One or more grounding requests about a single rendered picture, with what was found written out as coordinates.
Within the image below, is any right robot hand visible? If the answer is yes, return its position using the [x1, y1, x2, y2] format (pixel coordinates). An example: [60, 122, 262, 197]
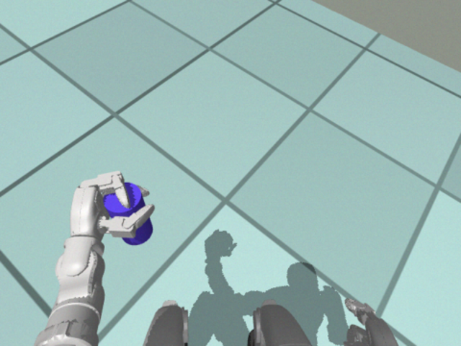
[344, 298, 399, 346]

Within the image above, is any left robot hand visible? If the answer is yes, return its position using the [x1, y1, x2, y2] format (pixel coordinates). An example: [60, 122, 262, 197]
[70, 171, 155, 241]

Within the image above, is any can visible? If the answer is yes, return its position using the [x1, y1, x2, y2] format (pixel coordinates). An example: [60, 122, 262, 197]
[103, 182, 153, 245]

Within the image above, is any left robot arm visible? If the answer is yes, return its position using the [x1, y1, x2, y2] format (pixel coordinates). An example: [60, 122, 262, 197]
[34, 235, 105, 346]

